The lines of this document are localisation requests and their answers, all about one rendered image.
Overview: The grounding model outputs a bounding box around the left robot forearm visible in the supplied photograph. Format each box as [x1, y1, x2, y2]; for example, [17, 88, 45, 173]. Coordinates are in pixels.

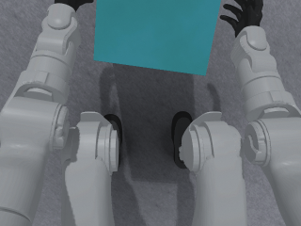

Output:
[0, 3, 82, 144]

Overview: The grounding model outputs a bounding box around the right robot shin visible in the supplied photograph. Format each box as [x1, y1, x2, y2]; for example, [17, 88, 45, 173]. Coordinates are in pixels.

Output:
[179, 111, 245, 168]

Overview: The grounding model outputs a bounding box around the left robot hand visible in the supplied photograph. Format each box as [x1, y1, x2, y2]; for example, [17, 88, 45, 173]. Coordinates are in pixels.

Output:
[54, 0, 94, 12]

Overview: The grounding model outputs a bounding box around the robot right upper arm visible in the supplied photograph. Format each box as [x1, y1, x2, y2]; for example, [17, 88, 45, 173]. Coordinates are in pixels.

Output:
[243, 117, 301, 226]

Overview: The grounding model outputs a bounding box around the right robot hand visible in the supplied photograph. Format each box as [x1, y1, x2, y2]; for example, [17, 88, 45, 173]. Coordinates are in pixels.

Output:
[219, 0, 263, 38]

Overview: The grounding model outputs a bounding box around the right robot forearm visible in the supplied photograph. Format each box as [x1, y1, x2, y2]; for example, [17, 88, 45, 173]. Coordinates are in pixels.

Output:
[230, 25, 301, 122]

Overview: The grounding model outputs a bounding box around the robot left upper arm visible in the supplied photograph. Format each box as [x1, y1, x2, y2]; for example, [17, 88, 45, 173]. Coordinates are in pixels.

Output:
[0, 96, 70, 226]

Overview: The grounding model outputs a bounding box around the carton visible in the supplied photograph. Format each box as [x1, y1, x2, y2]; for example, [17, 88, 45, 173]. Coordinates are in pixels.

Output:
[93, 0, 221, 76]

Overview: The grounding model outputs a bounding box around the right robot thigh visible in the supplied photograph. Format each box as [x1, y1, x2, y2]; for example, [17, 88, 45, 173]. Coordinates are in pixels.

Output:
[184, 121, 247, 226]

